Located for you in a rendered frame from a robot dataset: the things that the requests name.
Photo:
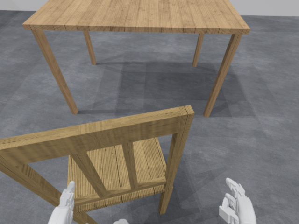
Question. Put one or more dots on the robot left hand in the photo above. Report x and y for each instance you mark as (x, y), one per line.
(63, 214)

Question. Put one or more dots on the table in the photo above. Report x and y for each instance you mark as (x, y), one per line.
(161, 16)

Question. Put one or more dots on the robot right hand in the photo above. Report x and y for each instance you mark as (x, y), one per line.
(241, 210)

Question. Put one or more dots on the chair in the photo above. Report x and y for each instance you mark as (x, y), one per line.
(111, 161)

